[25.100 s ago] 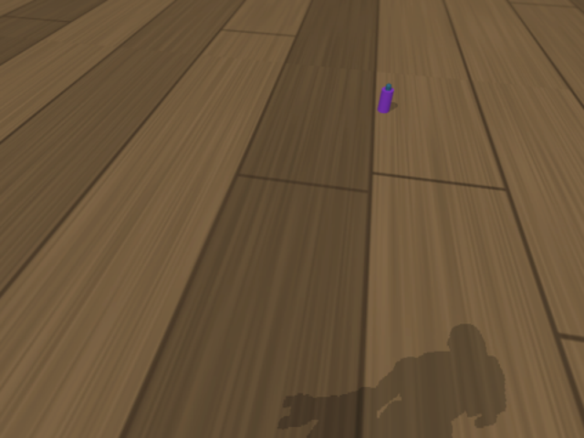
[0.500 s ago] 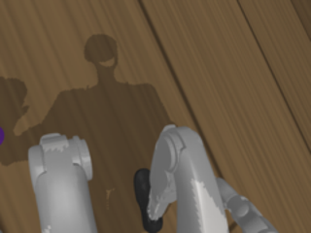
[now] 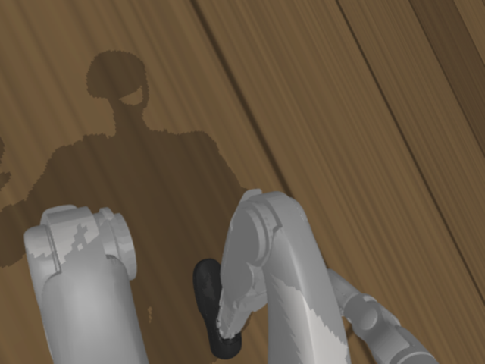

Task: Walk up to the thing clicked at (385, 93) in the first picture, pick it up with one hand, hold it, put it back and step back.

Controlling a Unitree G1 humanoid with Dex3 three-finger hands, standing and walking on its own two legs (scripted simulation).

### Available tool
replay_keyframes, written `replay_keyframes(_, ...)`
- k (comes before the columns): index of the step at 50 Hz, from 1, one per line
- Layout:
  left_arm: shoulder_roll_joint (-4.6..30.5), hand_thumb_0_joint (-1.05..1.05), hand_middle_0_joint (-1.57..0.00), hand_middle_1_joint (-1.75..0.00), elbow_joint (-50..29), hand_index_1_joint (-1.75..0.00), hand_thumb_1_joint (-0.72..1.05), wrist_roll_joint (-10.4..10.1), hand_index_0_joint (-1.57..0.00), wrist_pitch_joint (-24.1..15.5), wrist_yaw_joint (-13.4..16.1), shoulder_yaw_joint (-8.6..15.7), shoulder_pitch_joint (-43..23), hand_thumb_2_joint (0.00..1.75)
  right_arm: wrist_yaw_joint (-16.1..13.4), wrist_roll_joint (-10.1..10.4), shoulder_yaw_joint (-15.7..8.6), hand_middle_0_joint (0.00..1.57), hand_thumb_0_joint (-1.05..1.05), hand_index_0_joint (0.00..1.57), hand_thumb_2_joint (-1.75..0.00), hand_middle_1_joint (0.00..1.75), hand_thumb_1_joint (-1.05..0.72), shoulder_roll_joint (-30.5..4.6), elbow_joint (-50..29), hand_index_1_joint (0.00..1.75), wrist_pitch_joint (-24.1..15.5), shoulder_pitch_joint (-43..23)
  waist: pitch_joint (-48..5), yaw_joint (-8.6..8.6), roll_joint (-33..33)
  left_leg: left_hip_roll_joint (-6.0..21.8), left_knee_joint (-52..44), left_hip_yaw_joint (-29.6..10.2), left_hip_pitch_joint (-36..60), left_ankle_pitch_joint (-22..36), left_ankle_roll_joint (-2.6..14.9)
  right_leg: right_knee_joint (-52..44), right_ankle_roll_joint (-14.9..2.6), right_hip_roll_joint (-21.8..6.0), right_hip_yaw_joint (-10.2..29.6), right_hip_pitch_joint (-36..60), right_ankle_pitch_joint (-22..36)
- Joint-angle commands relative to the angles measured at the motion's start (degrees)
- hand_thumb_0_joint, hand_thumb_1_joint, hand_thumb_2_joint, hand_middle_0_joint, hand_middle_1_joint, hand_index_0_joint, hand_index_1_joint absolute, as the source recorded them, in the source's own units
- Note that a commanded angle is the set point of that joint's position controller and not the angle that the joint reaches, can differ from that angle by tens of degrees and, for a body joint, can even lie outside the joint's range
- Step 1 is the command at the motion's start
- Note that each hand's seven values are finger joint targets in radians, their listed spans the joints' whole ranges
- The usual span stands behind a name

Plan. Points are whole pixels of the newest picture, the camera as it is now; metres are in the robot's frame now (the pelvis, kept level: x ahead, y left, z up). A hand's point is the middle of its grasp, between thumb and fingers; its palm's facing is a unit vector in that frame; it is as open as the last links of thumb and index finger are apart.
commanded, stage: lower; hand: left
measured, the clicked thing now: out of the picture +0.35 +0.34 -0.17
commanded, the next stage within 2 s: loosen in 0.36 s
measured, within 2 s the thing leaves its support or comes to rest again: rests again in 1.42 s
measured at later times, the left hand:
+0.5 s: hand out of the picture +0.35 +0.35 -0.18, palm faces +0.58 -0.82 -0.02, open 11.1 cm
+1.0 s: hand out of the picture +0.36 +0.35 -0.16, palm faces +0.58 -0.82 -0.01, open 14.1 cm
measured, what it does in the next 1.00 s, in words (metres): stands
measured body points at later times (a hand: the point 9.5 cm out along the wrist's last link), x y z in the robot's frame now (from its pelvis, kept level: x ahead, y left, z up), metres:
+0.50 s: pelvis +0.00 +0.01 +0.00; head +0.20 +0.19 +0.34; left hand +0.32 +0.39 -0.17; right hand +0.18 -0.24 -0.04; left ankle +0.09 +0.13 -0.24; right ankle +0.13 -0.12 -0.24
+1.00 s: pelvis -0.01 +0.01 +0.00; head +0.19 +0.19 +0.35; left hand +0.32 +0.40 -0.16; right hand +0.19 -0.23 -0.03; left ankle +0.09 +0.13 -0.24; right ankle +0.13 -0.12 -0.24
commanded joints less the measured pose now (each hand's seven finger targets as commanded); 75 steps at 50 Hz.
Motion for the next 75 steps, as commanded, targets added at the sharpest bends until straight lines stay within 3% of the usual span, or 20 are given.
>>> replay_keyframes(1, 15.0, 0.00, -1.24, -1.37, -11.7, -1.38, -0.06, -1.0, -1.26, -7.4, 0.0, 0.4, -13.5, 1.21, -1.1, -0.2, -6.0, 0.20, 0.00, 0.20, -0.91, 0.30, -0.91, -19.8, -2.0, 0.30, -0.2, 1.4, -35.0, -3.93, 32.9, 2.7, -19.1, 6.3, 23.8, 4.8, -0.38, -10.6, -3.44, 1.5, -4.9, 12.5, 8.4)
replay_keyframes(8, 13.3, 0.00, -1.22, -1.38, -6.9, -1.38, -0.02, -1.4, -1.25, -7.7, 0.6, -0.1, -10.4, 1.24, -0.8, -0.8, -4.9, 0.20, 0.00, 0.20, -0.90, 0.30, -0.90, -19.6, -1.5, 0.30, 0.1, 1.5, -34.3, -3.84, 30.5, 2.8, -18.4, 5.6, 23.7, 6.8, -0.36, -10.5, -3.18, 1.9, -5.6, 14.1, 10.1)
replay_keyframes(13, 16.5, 0.00, -1.22, -1.38, -7.8, -1.38, -0.03, -1.1, -1.24, -8.9, 1.3, 1.5, -10.7, 1.24, -0.7, -1.0, -4.5, 0.20, 0.00, 0.20, -0.90, 0.30, -0.89, -20.1, -2.2, 0.30, 0.2, 0.6, -34.3, -3.05, 31.2, 3.0, -18.3, 5.7, 23.5, 5.0, -0.32, -10.5, -3.25, 2.1, -5.9, 14.0, 8.6)
replay_keyframes(24, 17.3, 0.00, -1.26, -1.34, -9.0, -1.34, 0.03, -0.8, -1.29, -10.4, 2.2, 0.0, -12.6, 1.16, -0.7, -1.2, -3.7, 0.20, 0.00, 0.20, -0.90, 0.30, -0.90, -20.6, -2.2, 0.30, 0.1, 0.0, -31.7, -4.68, 32.6, 3.4, -18.9, 4.5, 22.9, 2.5, -0.33, -10.2, -3.21, 2.3, -6.7, 12.8, 7.7)
replay_keyframes(28, 18.2, 0.00, -1.03, -1.04, -9.1, -1.02, -0.17, -0.8, -1.06, -10.2, 2.9, 1.0, -12.4, 0.84, -0.8, -1.3, -3.6, 0.20, 0.00, 0.20, -0.89, 0.30, -0.90, -20.8, -2.6, 0.30, 0.1, 0.0, -33.0, -4.44, 32.4, 3.3, -18.3, 4.5, 24.1, 5.8, -0.37, -9.9, -3.27, 2.4, -6.6, 14.1, 10.2)
replay_keyframes(32, 14.6, 0.00, -0.90, -0.86, -5.9, -0.84, -0.28, -0.6, -0.93, -9.9, 2.9, -0.9, -11.1, 0.62, -0.6, -1.6, -3.4, 0.20, 0.00, 0.20, -0.89, 0.30, -0.91, -20.3, -1.5, 0.30, 0.4, 1.2, -31.7, -4.90, 32.1, 3.5, -19.0, 3.7, 25.1, 6.1, -0.77, -9.8, -3.18, 2.3, -7.1, 12.9, 10.1)
replay_keyframes(35, 17.0, 0.00, -0.71, -0.67, -6.6, -0.66, -0.41, -0.2, -0.73, -9.9, 2.8, -0.2, -11.7, 0.50, -0.5, -1.6, -3.5, 0.20, 0.00, 0.20, -0.90, 0.30, -0.90, -20.7, -2.0, 0.30, 0.6, 0.4, -30.1, -4.38, 32.4, 3.6, -19.4, 3.7, 23.8, 3.7, -0.61, -9.9, -3.17, 2.3, -7.1, 12.1, 8.5)
replay_keyframes(37, 17.5, 0.00, -0.64, -0.59, -6.6, -0.58, -0.43, 0.1, -0.65, -9.7, 2.7, -0.3, -12.8, 0.44, -0.5, -1.5, -3.6, 0.20, 0.00, 0.20, -0.90, 0.30, -0.90, -20.9, -3.2, 0.30, 0.5, -0.4, -30.5, -4.99, 31.7, 3.5, -18.9, 4.2, 22.8, 3.1, -0.29, -10.2, -3.19, 2.4, -7.2, 12.5, 8.3)
replay_keyframes(42, 12.2, 0.00, -0.51, -0.43, 0.4, -0.42, -0.44, -0.4, -0.52, -8.2, 1.7, -3.3, -9.4, 0.32, -0.3, -1.2, -3.3, 0.20, 0.00, 0.20, -0.90, 0.30, -0.89, -20.5, -3.3, 0.30, 0.7, -0.7, -26.5, -5.51, 26.9, 3.1, -18.8, 4.2, 18.6, -0.3, 0.35, -11.4, -2.87, 2.5, -7.7, 11.7, 6.0)
replay_keyframes(44, 15.7, 0.00, -0.46, -0.38, -1.3, -0.37, -0.47, -0.8, -0.47, -8.1, 1.8, -0.6, -9.1, 0.28, -0.4, -1.1, -3.3, 0.20, 0.00, 0.20, -0.90, 0.30, -0.90, -21.0, -4.9, 0.30, 0.7, -1.0, -28.9, -4.22, 27.2, 3.1, -18.7, 4.1, 19.3, 1.2, 0.34, -11.1, -2.90, 2.7, -7.6, 13.1, 7.0)
replay_keyframes(45, 15.0, 0.00, -0.42, -0.35, -1.0, -0.34, -0.48, -1.0, -0.43, -8.1, 1.7, -0.5, -8.1, 0.26, -0.3, -1.3, -3.2, 0.20, 0.00, 0.20, -0.90, 0.30, -0.89, -20.9, -5.0, 0.30, 0.7, -1.0, -29.6, -4.02, 26.5, 3.1, -18.2, 4.2, 19.9, 2.4, 0.40, -11.1, -2.85, 2.8, -7.6, 13.6, 7.9)
replay_keyframes(49, 13.6, 0.00, -0.36, -0.28, -0.8, -0.28, -0.50, -1.4, -0.36, -8.2, 1.5, -1.0, -9.2, 0.22, -0.2, -1.1, -3.2, 0.20, 0.00, 0.20, -0.90, 0.30, -0.90, -20.7, -4.9, 0.30, 0.4, -1.2, -28.8, -4.63, 26.6, 3.5, -18.8, 3.7, 20.6, 2.1, 0.22, -10.7, -2.91, 2.9, -7.9, 12.6, 7.5)
replay_keyframes(52, 16.4, 0.00, -0.26, -0.19, -1.9, -0.19, -0.52, -1.2, -0.27, -8.7, 1.6, -0.4, -11.1, 0.16, -0.2, -1.0, -2.9, 0.20, 0.00, 0.20, -0.90, 0.30, -0.89, -20.8, -5.4, 0.30, 0.4, -1.3, -28.1, -4.88, 27.2, 3.4, -18.5, 4.1, 18.7, -1.0, 0.63, -11.2, -2.98, 3.1, -7.7, 12.7, 5.6)
replay_keyframes(56, 15.4, 0.00, -0.12, -0.04, -2.4, -0.04, -0.57, -0.6, -0.12, -8.9, 1.3, -2.4, -13.3, 0.05, -0.4, -1.2, -2.7, 0.20, 0.00, 0.20, -0.90, 0.30, -0.89, -20.5, -4.5, 0.30, 0.3, -0.7, -26.4, -5.99, 27.9, 3.5, -18.6, 4.3, 18.2, -2.4, 0.72, -11.5, -3.02, 3.1, -7.6, 11.8, 4.7)
replay_keyframes(61, 20.9, 0.00, -0.08, -0.07, -5.9, -0.06, -0.58, -0.7, -0.09, -9.1, 0.6, 1.3, -11.9, 0.10, -0.8, -0.9, -2.9, 0.20, 0.00, 0.20, -0.89, 0.30, -0.87, -21.0, -4.8, 0.30, 0.7, -0.2, -30.1, -3.68, 29.7, 3.7, -19.1, 4.2, 21.1, 0.9, 0.36, -10.7, -3.22, 2.9, -7.2, 13.1, 6.8)
replay_keyframes(65, 21.1, 0.00, -0.06, -0.07, -10.5, -0.06, -0.56, -1.2, -0.07, -7.5, -1.2, 2.5, -8.7, 0.11, -1.1, -0.3, -4.0, 0.20, 0.00, 0.20, -0.89, 0.30, -0.87, -21.0, -3.1, 0.30, 1.4, 1.8, -32.4, -1.52, 34.9, 3.7, -21.3, 4.3, 24.9, 3.2, -0.53, -9.6, -3.63, 2.5, -6.4, 12.5, 8.0)
replay_keyframes(68, 24.8, 0.00, -0.07, -0.07, -19.9, -0.07, -0.59, -1.9, -0.08, -4.3, -2.6, 5.3, -7.5, 0.11, -1.7, 1.0, -5.8, 0.20, 0.00, 0.20, -0.90, 0.30, -0.88, -21.0, -3.6, 0.30, 1.9, 3.2, -36.5, 1.47, 40.7, 3.7, -24.6, 4.7, 28.6, 3.6, -1.08, -9.5, -4.07, 2.0, -5.5, 11.0, 7.8)
replay_keyframes(69, 23.9, 0.00, -0.08, -0.08, -20.2, -0.08, -0.60, -2.4, -0.09, -2.7, -3.5, 5.4, -5.2, 0.10, -1.9, 1.7, -6.3, 0.20, 0.00, 0.20, -0.90, 0.30, -0.89, -20.5, -3.9, 0.30, 2.1, 3.9, -37.4, 2.04, 41.1, 3.4, -25.1, 5.2, 28.0, 3.3, -1.02, -9.9, -4.20, 1.9, -5.1, 11.4, 7.5)
replay_keyframes(71, 15.2, 0.00, -0.07, -0.09, -15.7, -0.08, -0.60, -3.8, -0.08, 1.5, -5.9, 1.1, 0.5, 0.12, -2.2, 3.1, -7.3, 0.20, 0.00, 0.20, -0.90, 0.30, -0.89, -19.5, -4.6, 0.30, 2.1, 3.6, -35.9, 1.34, 37.3, 3.1, -25.8, 5.8, 25.4, 1.8, -0.62, -11.3, -4.23, 1.8, -4.7, 10.1, 6.2)
replay_keyframes(75, 14.1, 0.00, -0.07, -0.08, -23.3, -0.07, -0.58, -6.5, -0.09, 6.9, -9.7, 0.9, 1.6, 0.10, -3.3, 6.0, -10.6, 0.20, 0.00, 0.20, -0.89, 0.30, -0.88, -19.0, -5.2, 0.30, 2.1, 5.3, -40.1, 3.91, 37.0, 2.5, -27.2, 6.2, 25.9, 3.2, -0.33, -12.4, -4.26, 1.4, -3.9, 8.4, 7.1)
